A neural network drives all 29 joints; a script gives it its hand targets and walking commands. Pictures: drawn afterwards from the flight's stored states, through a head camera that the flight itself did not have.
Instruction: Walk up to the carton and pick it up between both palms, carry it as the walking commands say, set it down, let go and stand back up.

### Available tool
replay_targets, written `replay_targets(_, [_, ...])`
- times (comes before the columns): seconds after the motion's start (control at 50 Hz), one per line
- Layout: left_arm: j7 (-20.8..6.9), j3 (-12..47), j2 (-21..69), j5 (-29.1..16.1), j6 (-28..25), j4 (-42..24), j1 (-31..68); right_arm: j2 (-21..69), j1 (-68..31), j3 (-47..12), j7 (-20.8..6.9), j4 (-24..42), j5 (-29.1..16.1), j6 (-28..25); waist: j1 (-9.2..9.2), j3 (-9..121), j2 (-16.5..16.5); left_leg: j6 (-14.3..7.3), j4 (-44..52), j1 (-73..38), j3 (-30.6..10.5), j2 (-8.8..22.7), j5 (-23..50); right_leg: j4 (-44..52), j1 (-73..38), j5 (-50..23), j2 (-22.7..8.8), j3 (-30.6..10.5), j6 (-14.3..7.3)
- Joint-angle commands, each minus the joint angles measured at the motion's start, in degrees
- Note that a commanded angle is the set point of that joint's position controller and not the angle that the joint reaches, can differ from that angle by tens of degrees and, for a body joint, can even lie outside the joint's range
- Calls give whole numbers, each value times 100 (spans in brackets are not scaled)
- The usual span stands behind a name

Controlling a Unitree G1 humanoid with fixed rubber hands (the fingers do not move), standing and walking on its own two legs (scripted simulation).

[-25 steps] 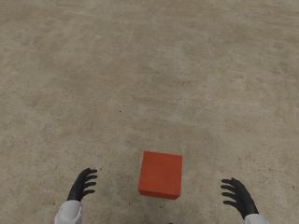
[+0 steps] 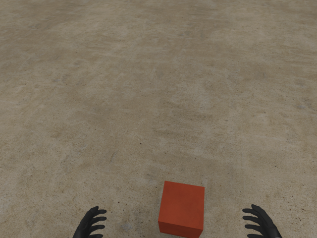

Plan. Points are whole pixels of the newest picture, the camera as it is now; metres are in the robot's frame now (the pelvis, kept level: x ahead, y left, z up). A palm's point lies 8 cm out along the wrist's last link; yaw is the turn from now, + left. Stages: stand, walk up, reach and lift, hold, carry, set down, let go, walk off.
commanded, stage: let go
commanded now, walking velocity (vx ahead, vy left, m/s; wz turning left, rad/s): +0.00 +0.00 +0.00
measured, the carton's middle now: (181, 210) +0.38 -0.06 -0.65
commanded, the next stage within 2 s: stand in 0.08 s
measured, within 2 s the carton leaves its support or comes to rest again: neither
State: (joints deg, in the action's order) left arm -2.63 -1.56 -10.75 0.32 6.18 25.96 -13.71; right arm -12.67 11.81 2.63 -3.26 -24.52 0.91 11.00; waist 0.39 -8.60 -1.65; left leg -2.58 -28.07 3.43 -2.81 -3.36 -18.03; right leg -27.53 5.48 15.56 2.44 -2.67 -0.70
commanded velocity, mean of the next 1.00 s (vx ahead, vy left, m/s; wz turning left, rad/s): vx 0.00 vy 0.00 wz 0.00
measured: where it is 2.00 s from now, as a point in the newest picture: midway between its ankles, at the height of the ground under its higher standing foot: outside the picture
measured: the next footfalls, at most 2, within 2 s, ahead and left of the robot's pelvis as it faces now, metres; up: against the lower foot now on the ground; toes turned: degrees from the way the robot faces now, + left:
none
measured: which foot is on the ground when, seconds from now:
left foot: down 0.00-1.00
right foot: down 0.00-1.00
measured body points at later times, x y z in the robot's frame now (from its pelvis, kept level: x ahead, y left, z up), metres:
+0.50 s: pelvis +0.04 -0.01 -0.01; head -0.01 -0.03 +0.44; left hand +0.12 +0.24 -0.12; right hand +0.08 -0.27 -0.14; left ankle -0.02 +0.09 -0.74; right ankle +0.00 -0.11 -0.74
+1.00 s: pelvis +0.04 -0.01 -0.01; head +0.00 -0.03 +0.44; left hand +0.04 +0.21 -0.16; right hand -0.02 -0.24 -0.17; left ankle -0.02 +0.09 -0.74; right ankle +0.00 -0.11 -0.74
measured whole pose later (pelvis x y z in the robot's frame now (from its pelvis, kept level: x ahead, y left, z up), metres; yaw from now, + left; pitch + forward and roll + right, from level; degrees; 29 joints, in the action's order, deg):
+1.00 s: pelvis +0.04 -0.01 -0.01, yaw -6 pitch +1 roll +0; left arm 2.0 -0.4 -6.8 1.9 -0.6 59.4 -24.1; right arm -11.0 26.6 0.6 3.4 -57.2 1.2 -0.8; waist 0.8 6.9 -2.7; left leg -1.4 -31.4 9.6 2.1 -0.8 -23.2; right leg -33.8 14.7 19.9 5.5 -7.2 -2.2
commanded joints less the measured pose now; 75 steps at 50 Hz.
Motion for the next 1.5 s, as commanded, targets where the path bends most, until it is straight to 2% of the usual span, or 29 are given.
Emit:
replay_targets(0.0, [106, -133, -462, 63, -233, -757, 437, -661, -373, 243, 72, 711, 13, 2, 67, 653, 118, 294, 537, 460, -87, 344, 1477, 225, -190, -551, 44, 98, 121])
replay_targets(0.02, [130, -114, -450, 60, -240, -647, 389, -669, -371, 234, 102, 674, 19, 46, 84, 666, 176, 279, 470, 462, -95, 373, 1473, 191, -102, -541, 22, 83, 115])
replay_targets(0.06, [177, -58, -492, 103, -250, -524, 364, -710, -467, 251, 170, 598, 10, 136, 98, 589, 55, 274, 434, 535, -81, 376, 1371, 122, -74, -404, 7, 78, 105])
replay_targets(0.08, [207, -201, -972, 5, -505, 312, -415, -675, 156, 439, 306, -53, 183, -639, 38, 1868, -651, 237, 601, 88, -311, 691, -58, 56, 567, -540, -402, -222, 148])
replay_targets(0.1, [318, -305, -1093, 230, -736, 429, -428, -823, 191, 263, 421, -275, 272, -1062, 69, 1337, -594, 147, 678, 462, -476, 756, -236, 134, 641, -569, -515, -360, 185])
replay_targets(0.12, [358, -311, -992, 293, -890, 506, -178, -709, 155, 250, 464, -426, 325, -1284, 45, 1115, -99, 122, 518, 697, -513, 746, 26, 135, 946, -615, -517, -521, 130])
replay_targets(0.14, [349, -276, -811, 277, -989, 586, -139, -667, 152, 222, 489, -525, 290, -1418, 24, 1151, 211, 112, 371, 650, -503, 765, 210, 172, 1127, -776, -530, -633, 76])
replay_targets(0.16, [335, -265, -710, 231, -1036, 723, -237, -579, 165, 203, 486, -622, 256, -1493, 14, 1174, 349, 92, 254, 653, -495, 751, 352, 181, 1218, -858, -539, -733, 15])
replay_targets(0.24, [263, -312, -702, 205, -1106, 1042, -326, -608, 326, 195, 470, -950, 173, -1590, 31, 1261, 68, 42, 118, 686, -561, 861, 1278, 65, 1433, -1311, -483, -858, -107])
replay_targets(0.32, [297, -287, -661, 189, -1087, 1393, -598, -642, 705, 185, 506, -1266, 135, -1601, 63, 1258, 249, -1, 56, 629, -523, 896, 1719, 2, 1506, -1588, -455, -869, -194])
replay_targets(0.36, [323, -277, -667, 189, -1065, 1537, -748, -613, 803, 151, 532, -1430, 125, -1585, 15, 1115, 67, -33, 113, 740, -492, 888, 1696, 14, 1575, -1469, -466, -928, -231])
replay_targets(0.42, [336, -259, -681, 192, -1030, 1757, -928, -623, 1055, 138, 548, -1671, 86, -1552, 14, 1129, 138, -40, 135, 736, -432, 845, 1466, 27, 1530, -1301, -412, -931, -252])
replay_targets(0.46, [347, -232, -681, 193, -1012, 1848, -872, -685, 1150, 157, 574, -1785, 79, -1538, 65, 974, 246, -61, 158, 836, -383, 825, 1394, 30, 1562, -1414, -399, -942, -279])
replay_targets(0.56, [404, -178, -604, 183, -963, 2222, -1166, -650, 1415, 130, 601, -2145, 66, -1483, 47, 949, 203, -65, 91, 833, -250, 750, 1245, -7, 1475, -1649, -428, -1044, -338])
replay_targets(0.58, [410, -153, -588, 201, -943, 2302, -1218, -665, 1505, 141, 604, -2211, 44, -1466, 66, 912, 312, -71, 88, 912, -245, 740, 1188, -22, 1406, -1663, -426, -1048, -348])
replay_targets(0.72, [450, -102, -417, 182, -845, 2645, -1222, -440, 1764, 1, 647, -2615, 49, -1349, 90, 687, 150, -85, 95, 923, -156, 739, 904, -21, 1553, -1553, -389, -1140, -359])
replay_targets(0.82, [482, -40, -265, 158, -781, 2902, -1319, -382, 1830, -68, 690, -2837, 32, -1291, 46, 536, 265, -93, 102, 933, -147, 737, 992, -19, 1490, -1693, -376, -1154, -387])
replay_targets(0.86, [488, -41, -286, 170, -772, 3007, -1386, -335, 1909, -91, 687, -2948, 18, -1266, 62, 607, 177, -78, 64, 816, -112, 715, 942, 7, 1427, -1747, -401, -1203, -376])
replay_targets(0.88, [477, -30, -269, 158, -763, 3053, -1380, -413, 1893, -72, 685, -2984, 12, -1257, 55, 554, 304, -72, 62, 833, -111, 711, 942, 18, 1436, -1801, -359, -1179, -376])
replay_targets(0.9, [489, -14, -235, 168, -754, 3086, -1388, -424, 1940, -66, 689, -3034, 30, -1258, 63, 614, 197, -79, 85, 753, -114, 713, 947, -11, 1391, -1730, -362, -1202, -370])
replay_targets(1.02, [516, 23, -156, 150, -704, 3293, -1300, -323, 1883, -131, 701, -3298, 31, -1201, 24, 473, 208, -84, 217, 733, -122, 732, 1061, 68, 1385, -1439, -291, -1088, -343])
replay_targets(1.08, [522, 17, -118, 137, -704, 3415, -1262, -176, 1902, -179, 694, -3419, 12, -1204, 53, 450, 171, -70, 251, 612, -83, 731, 1080, 72, 1355, -1615, -318, -1093, -331])
replay_targets(1.1, [531, 24, -113, 129, -708, 3449, -1324, -219, 1835, -172, 694, -3441, 17, -1196, -6, 381, 173, -94, 252, 681, -97, 723, 1074, 110, 1324, -1657, -341, -1098, -338])
replay_targets(1.14, [534, 26, -114, 132, -686, 3540, -1269, -181, 1830, -176, 694, -3497, 24, -1189, 13, 349, 349, -95, 292, 653, -84, 711, 1060, 95, 1305, -1705, -330, -1075, -321])
replay_targets(1.18, [547, 59, -52, 130, -686, 3591, -1292, -175, 1823, -167, 690, -3591, 29, -1187, 27, 431, 270, -100, 280, 587, -57, 685, 1034, 97, 1224, -1785, -349, -1125, -317])
replay_targets(1.28, [562, 80, 12, 91, -667, 3687, -1250, -108, 1749, -190, 696, -3750, 23, -1164, 12, 391, 233, -117, 391, 490, -100, 745, 1273, 125, 1238, -1578, -318, -1081, -285])
replay_targets(1.36, [549, 99, 16, 87, -632, 3773, -1299, -88, 1653, -193, 700, -3860, 44, -1145, -22, 238, 174, -141, 481, 509, -107, 766, 1081, 218, 1284, -1367, -317, -1103, -257])
replay_targets(1.38, [555, 129, 96, 84, -638, 3789, -1228, -78, 1676, -183, 695, -3888, 37, -1141, 31, 230, 247, -143, 487, 513, -122, 770, 1064, 239, 1285, -1333, -329, -1123, -268])
replay_targets(1.48, [573, 155, 96, 74, -638, 3829, -1170, -56, 1607, -192, 691, -4002, 49, -1146, 35, 245, 216, -150, 584, 468, -111, 776, 989, 275, 1273, -1213, -335, -1132, -236])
